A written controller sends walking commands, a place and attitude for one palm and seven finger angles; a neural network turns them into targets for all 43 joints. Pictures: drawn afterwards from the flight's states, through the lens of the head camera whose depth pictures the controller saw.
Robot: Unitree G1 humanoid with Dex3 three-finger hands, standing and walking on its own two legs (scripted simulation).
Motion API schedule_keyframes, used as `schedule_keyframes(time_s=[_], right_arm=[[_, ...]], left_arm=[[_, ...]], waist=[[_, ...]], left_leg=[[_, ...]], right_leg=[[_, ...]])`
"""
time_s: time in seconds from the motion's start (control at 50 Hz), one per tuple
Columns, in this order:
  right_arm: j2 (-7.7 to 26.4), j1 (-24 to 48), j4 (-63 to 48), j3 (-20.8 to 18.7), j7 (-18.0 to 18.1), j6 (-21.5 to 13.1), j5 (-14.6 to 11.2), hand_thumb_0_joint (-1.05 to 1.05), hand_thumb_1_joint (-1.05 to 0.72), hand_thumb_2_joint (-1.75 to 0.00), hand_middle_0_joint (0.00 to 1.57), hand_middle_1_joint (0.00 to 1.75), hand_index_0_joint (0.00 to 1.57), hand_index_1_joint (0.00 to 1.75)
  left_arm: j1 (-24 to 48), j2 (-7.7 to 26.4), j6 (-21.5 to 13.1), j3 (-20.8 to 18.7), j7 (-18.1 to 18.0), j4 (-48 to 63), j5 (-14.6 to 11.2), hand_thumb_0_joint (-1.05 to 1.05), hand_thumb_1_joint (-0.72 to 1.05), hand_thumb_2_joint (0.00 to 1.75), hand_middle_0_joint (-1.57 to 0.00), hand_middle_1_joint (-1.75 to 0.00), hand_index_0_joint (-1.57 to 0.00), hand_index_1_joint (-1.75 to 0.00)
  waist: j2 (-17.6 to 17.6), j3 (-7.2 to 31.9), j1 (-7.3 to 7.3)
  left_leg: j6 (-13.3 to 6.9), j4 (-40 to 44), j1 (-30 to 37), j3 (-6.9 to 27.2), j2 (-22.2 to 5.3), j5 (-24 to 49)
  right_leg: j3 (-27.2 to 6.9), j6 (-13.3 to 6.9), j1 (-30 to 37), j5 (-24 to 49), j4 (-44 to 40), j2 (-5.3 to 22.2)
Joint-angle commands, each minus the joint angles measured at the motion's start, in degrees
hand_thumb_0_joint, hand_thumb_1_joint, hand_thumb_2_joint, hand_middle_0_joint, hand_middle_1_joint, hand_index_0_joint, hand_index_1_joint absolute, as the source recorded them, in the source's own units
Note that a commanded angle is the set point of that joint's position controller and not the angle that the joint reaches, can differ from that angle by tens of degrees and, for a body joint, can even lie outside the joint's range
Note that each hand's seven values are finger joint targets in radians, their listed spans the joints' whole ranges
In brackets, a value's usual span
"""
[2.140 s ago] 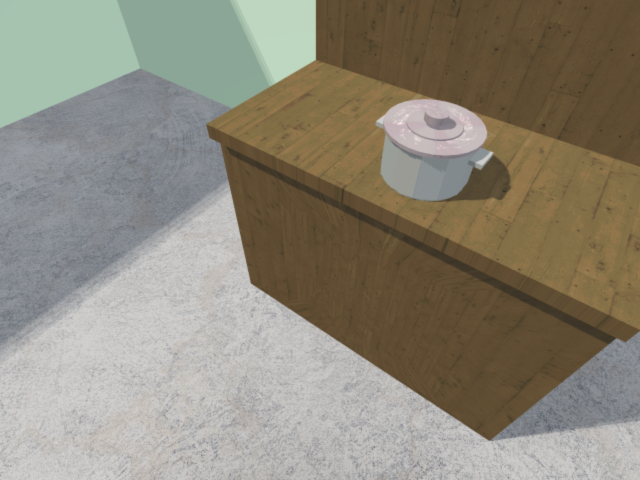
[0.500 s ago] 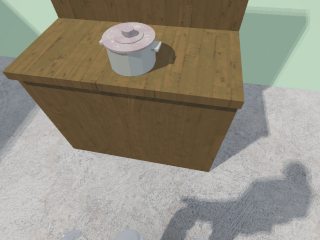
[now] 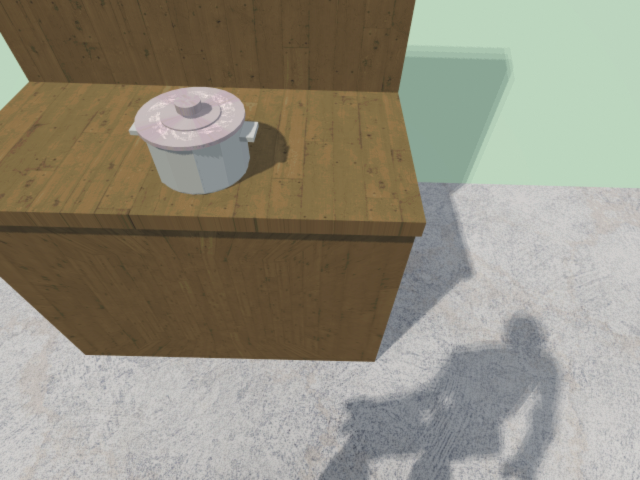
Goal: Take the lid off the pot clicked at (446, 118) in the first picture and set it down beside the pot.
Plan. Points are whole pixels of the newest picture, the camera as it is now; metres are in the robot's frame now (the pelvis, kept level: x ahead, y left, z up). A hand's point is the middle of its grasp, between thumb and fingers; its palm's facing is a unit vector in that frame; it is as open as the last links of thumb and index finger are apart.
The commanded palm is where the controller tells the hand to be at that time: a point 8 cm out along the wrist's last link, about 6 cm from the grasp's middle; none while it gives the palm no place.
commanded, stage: take the last steps up to it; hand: left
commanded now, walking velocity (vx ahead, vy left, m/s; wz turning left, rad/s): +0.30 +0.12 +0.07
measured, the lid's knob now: (188, 104) +0.71 +0.25 +0.09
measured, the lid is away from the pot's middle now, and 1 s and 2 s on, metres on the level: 0.00 0.00 0.00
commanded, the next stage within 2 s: come to a stop and stand still in 0.46 s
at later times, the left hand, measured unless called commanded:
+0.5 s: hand out of the picture +0.13 +0.26 -0.19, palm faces +0.09 -0.98 -0.19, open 7.4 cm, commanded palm none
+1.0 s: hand (157, 402) +0.26 +0.26 -0.17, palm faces +0.02 -0.97 -0.24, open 7.3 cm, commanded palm none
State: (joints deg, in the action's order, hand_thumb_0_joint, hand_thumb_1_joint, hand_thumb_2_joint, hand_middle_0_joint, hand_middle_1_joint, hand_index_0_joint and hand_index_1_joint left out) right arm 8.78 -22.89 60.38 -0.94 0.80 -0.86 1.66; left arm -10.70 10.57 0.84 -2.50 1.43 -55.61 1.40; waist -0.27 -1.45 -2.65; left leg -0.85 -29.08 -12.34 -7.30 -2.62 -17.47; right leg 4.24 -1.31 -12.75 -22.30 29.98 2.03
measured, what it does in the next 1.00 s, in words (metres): walks ahead: left foot, then right foot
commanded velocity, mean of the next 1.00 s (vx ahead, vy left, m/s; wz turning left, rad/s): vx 0.03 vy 0.04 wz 0.00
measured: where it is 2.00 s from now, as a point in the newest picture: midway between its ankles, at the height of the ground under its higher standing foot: outside the picture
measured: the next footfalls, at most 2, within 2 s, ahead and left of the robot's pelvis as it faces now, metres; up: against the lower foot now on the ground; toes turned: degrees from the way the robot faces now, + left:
left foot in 0.34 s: +0.22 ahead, +0.18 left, +0.00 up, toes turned +9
right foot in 0.68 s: +0.28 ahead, -0.01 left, +0.00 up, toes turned +1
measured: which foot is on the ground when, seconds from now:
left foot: down 0.00-0.00, up 0.02-0.32, down 0.34-1.00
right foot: down 0.00-0.34, up 0.36-0.66, down 0.68-1.00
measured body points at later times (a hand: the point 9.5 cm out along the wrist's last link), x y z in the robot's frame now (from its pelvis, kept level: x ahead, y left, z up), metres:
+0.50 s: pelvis +0.14 +0.07 -0.01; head +0.17 +0.09 +0.44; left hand +0.13 +0.32 -0.17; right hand +0.21 -0.16 -0.15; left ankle +0.18 +0.17 -0.74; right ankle +0.09 -0.05 -0.65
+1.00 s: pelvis +0.20 +0.07 +0.00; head +0.23 +0.07 +0.44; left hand +0.26 +0.31 -0.15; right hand +0.22 -0.15 -0.17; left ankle +0.19 +0.17 -0.74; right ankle +0.25 -0.01 -0.74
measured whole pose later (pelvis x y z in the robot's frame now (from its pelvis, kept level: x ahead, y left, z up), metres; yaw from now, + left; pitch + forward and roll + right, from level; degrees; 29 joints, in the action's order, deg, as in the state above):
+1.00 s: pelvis +0.20 +0.07 +0.00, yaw +0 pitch -1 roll +1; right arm 8.6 -13.2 60.4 -1.9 2.0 2.4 1.2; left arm -9.9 10.3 1.7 -1.9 -2.0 -57.8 1.1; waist -0.5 -4.7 -0.9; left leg -1.6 -30.7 -12.0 -9.5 -0.8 -17.9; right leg 5.0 -2.6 -18.8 -13.6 33.1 1.3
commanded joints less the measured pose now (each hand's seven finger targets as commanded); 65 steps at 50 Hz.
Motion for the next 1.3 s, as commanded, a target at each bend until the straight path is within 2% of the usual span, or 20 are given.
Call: schedule_keyframes(time_s=[0.0, 0.08, 0.12, 0.24, 0.28, 0.3, 0.32, 0.34, 0.36, 0.4, 0.46, 0.6, 0.64, 0.66, 0.7, 0.86, 0.94, 1.06, 1.18, 1.28], right_arm=[[7.18, 8.95, -6.47, -1.99, -0.37, -1.37, 0.07, 0.0, -0.9, -0.9, 0.2, 0.3, 0.2, 0.3], [5.48, 6.16, -4.15, -2.79, -1.58, -0.8, 0.07, 0.0, -0.9, -0.9, 0.2, 0.3, 0.2, 0.3], [4.36, 5.8, -4.17, -2.68, -2.03, -0.52, -0.29, 0.0, -0.9, -0.9, 0.2, 0.3, 0.2, 0.3], [3.8, 7.82, -5.93, -2.32, -2.97, -1.36, -0.65, 0.0, -0.9, -0.9, 0.2, 0.3, 0.2, 0.3], [6.21, 0.25, -3.61, -2.67, -2.13, -2.02, -0.12, 0.0, -0.9, -0.9, 0.2, 0.3, 0.2, 0.3], [11.07, -7.03, -1.86, -3.78, -1.16, -2.36, 0.48, 0.0, -0.9, -0.9, 0.2, 0.3, 0.2, 0.3], [17.56, -11.57, -1.16, -5.17, -0.28, -2.47, 0.75, 0.0, -0.9, -0.9, 0.2, 0.3, 0.2, 0.3], [19.53, -12.95, -1.66, -4.96, -0.02, -1.75, -0.15, 0.0, -0.9, -0.9, 0.2, 0.3, 0.2, 0.3], [17.06, -7.38, -1.92, -4.5, 0.49, -1.95, -0.11, 0.0, -0.9, -0.9, 0.2, 0.3, 0.2, 0.3], [9.26, 1.72, -4.09, -2.38, 0.68, -2.73, -0.07, 0.0, -0.9, -0.9, 0.2, 0.3, 0.2, 0.3], [8.01, 7.54, -5.26, -1.72, 0.6, -3.33, -0.38, 0.0, -0.9, -0.9, 0.2, 0.3, 0.2, 0.3], [6.99, 8.74, -4.16, -1.5, 0.71, -1.42, -0.25, 0.0, -0.9, -0.9, 0.2, 0.3, 0.2, 0.3], [3.65, 8.26, -3.54, -0.57, 0.65, -1.06, -1.15, 0.0, -0.9, -0.9, 0.2, 0.3, 0.2, 0.3], [2.83, 6.1, -3.1, -0.32, 0.49, -0.5, -1.44, 0.0, -0.9, -0.9, 0.2, 0.3, 0.2, 0.3], [2.17, 3.98, -0.37, -0.26, 0.64, 0.65, -1.07, 0.0, -0.9, -0.9, 0.2, 0.3, 0.2, 0.3], [6.64, 5.68, -1.33, -2.11, 1.67, 1.65, -0.74, 0.0, -0.9, -0.9, 0.2, 0.3, 0.2, 0.3], [6.65, 6.94, -3.01, -2.63, 1.61, 2.25, -0.51, 0.0, -0.9, -0.9, 0.2, 0.3, 0.2, 0.3], [3.71, 4.47, -1.92, -1.9, 0.8, 2.63, -0.67, 0.0, -0.9, -0.9, 0.2, 0.3, 0.2, 0.3], [5.96, 6.98, -1.53, -1.02, 0.51, 0.73, -0.38, 0.0, -0.9, -0.9, 0.2, 0.3, 0.2, 0.3], [5.59, 6.33, -0.3, -0.69, 0.53, 0.49, -0.62, 0.0, -0.9, -0.9, 0.2, 0.3, 0.2, 0.3]], left_arm=[[-17.72, 13.48, -2.48, -3.88, -1.94, -2.78, -0.4, 0.0, 0.9, 0.9, -0.2, -0.3, -0.2, -0.3], [-8.13, 6.55, -4.11, -2.68, -2.63, -1.21, 0.04, 0.0, 0.9, 0.9, -0.2, -0.3, -0.2, -0.3], [-8.03, 6.81, -4.67, -2.4, -2.44, -1.73, 0.16, 0.0, 0.9, 0.9, -0.2, -0.3, -0.2, -0.3], [-9.45, 9.83, -4.29, -2.85, -2.28, -3.59, 0.59, 0.0, 0.9, 0.9, -0.2, -0.3, -0.2, -0.3], [-9.14, 9.31, -3.83, -2.79, -2.21, -3.87, 0.18, 0.0, 0.9, 0.9, -0.2, -0.3, -0.2, -0.3], [-10.92, 7.08, -3.51, -2.28, -1.81, -3.53, -0.22, 0.0, 0.9, 0.9, -0.2, -0.3, -0.2, -0.3], [-11.73, 3.63, -3.2, -1.89, -1.41, -1.93, -1.0, 0.0, 0.9, 0.9, -0.2, -0.3, -0.2, -0.3], [-8.25, 3.28, -3.26, -1.37, -1.58, 0.79, -0.52, 0.0, 0.9, 0.9, -0.2, -0.3, -0.2, -0.3], [-7.03, 2.35, -3.34, -1.24, -2.1, 0.43, -0.48, 0.0, 0.9, 0.9, -0.2, -0.3, -0.2, -0.3], [-5.47, 3.25, -3.3, -1.5, -1.44, -0.89, -0.05, 0.0, 0.9, 0.9, -0.2, -0.3, -0.2, -0.3], [-11.0, 0.82, -1.59, -0.81, -1.22, -2.46, 0.07, 0.0, 0.9, 0.9, -0.2, -0.3, -0.2, -0.3], [-11.46, -1.41, -1.55, 0.19, -2.61, -2.32, 0.44, 0.0, 0.9, 0.9, -0.2, -0.3, -0.2, -0.3], [-12.06, 3.55, -2.55, 0.17, -3.35, -2.81, 0.4, 0.0, 0.9, 0.9, -0.2, -0.3, -0.2, -0.3], [-9.06, 6.24, -2.74, 0.34, -3.35, -2.24, 0.04, 0.0, 0.9, 0.9, -0.2, -0.3, -0.2, -0.3], [-5.33, 7.39, -2.77, 0.24, -3.52, -2.01, -0.62, 0.0, 0.9, 0.9, -0.2, -0.3, -0.2, -0.3], [-4.52, 6.89, -0.47, -0.93, -4.06, -0.96, -0.55, 0.0, 0.9, 0.9, -0.2, -0.3, -0.2, -0.3], [-3.71, 6.53, 0.16, -1.09, -3.91, -0.19, -0.15, 0.0, 0.9, 0.9, -0.2, -0.3, -0.2, -0.3], [-0.78, 7.92, 0.01, -0.75, -3.75, 0.08, -0.18, 0.0, 0.9, 0.9, -0.2, -0.3, -0.2, -0.3], [-3.08, 4.52, 0.03, -0.01, -3.3, -1.87, -0.16, 0.0, 0.9, 0.9, -0.2, -0.3, -0.2, -0.3], [-6.45, 3.58, -0.65, 0.73, -3.33, -4.75, -0.12, 0.0, 0.9, 0.9, -0.2, -0.3, -0.2, -0.3]], waist=[[-11.78, -2.98, 9.92], [-7.59, -6.16, 2.92], [-8.67, -6.59, 2.22], [-10.54, -4.52, 2.41], [-5.71, -0.75, -1.41], [3.87, 5.46, -3.69], [20.38, 9.79, -4.34], [13.96, 8.05, -4.73], [14.9, 7.86, -3.13], [8.32, 0.16, 0.34], [7.76, 1.5, 4.54], [0.17, 0.27, 5.34], [-8.77, -0.15, 5.12], [-10.12, -0.99, 2.28], [-11.23, 1.58, 0.58], [1.34, 5.48, 2.48], [0.76, 5.0, 2.85], [-6.45, 2.08, 1.11], [5.58, -0.93, 3.65], [1.88, -2.16, 3.77]], left_leg=[[0.37, -23.71, -31.53, 4.15, -0.52, -16.42], [1.35, -29.81, -27.72, 6.63, -4.62, -2.08], [2.02, -25.87, -24.02, 4.47, -4.19, 0.64], [0.81, -9.62, -9.64, -0.76, -0.38, 4.43], [-0.03, -1.46, 4.33, -2.27, 2.23, 6.46], [-2.27, 0.08, 16.1, 4.2, -3.11, 8.81], [-8.42, 8.55, 22.74, 27.19, -18.33, 10.68], [-12.75, 12.54, 18.32, 34.23, -22.86, 9.96], [-13.4, 13.98, 15.0, 32.97, -22.68, 4.58], [-10.8, 15.16, 2.94, 21.27, -16.57, 3.9], [-9.61, 16.31, -5.02, 11.01, -12.88, 12.04], [-8.51, 10.0, -7.65, 7.91, -10.97, 11.45], [-1.87, 2.0, -9.02, 3.97, -4.05, 4.53], [0.5, 1.96, -7.96, 3.3, -1.11, -3.12], [1.39, 2.22, 0.81, 3.49, -0.63, -0.02], [-0.59, 2.5, 3.71, 5.62, -6.79, 28.66], [-1.5, 2.21, 1.08, 6.02, -7.13, 20.2], [0.49, -0.85, 1.2, 4.07, -0.5, -3.07], [-2.31, 15.96, -5.69, 12.04, -7.72, -4.8], [-1.76, 16.46, -4.83, 10.32, -6.29, -6.38]], right_leg=[[-33.41, -12.77, 18.42, -11.73, -23.1, 25.62], [-15.46, -9.31, 8.97, 4.13, -21.25, 18.33], [-8.44, -7.45, 6.11, 13.46, -20.5, 16.43], [-2.85, -4.29, 2.43, 18.91, -14.37, 14.18], [0.12, -2.78, -0.52, 24.27, -1.24, 10.95], [2.68, -1.07, -6.34, 18.97, 13.45, 7.14], [5.17, 1.35, -18.58, -11.18, 31.83, -1.49], [-1.23, 0.09, -22.52, -14.8, 42.53, -1.28], [-3.86, -0.61, -25.36, -10.82, 48.86, 1.1], [-4.1, -0.2, -24.1, -1.25, 46.1, 5.06], [-1.84, 0.93, -14.04, 0.16, 33.47, 5.52], [0.41, 2.18, 1.0, 10.0, 4.76, 1.71], [-9.69, 1.03, 4.72, 22.6, -8.32, 7.52], [-16.38, -3.26, 1.03, 26.24, -10.28, 14.59], [-15.55, -6.28, -3.62, 29.47, -10.24, 14.18], [-6.41, -2.36, 1.28, 37.49, 1.89, 7.01], [-6.46, -2.58, 0.27, 29.83, 1.75, 6.08], [-15.84, -6.5, -6.42, 6.83, -13.24, 12.42], [-4.04, -0.15, -0.22, 9.45, -5.1, 2.99], [-4.62, -0.05, 0.92, 10.93, -7.86, 4.05]])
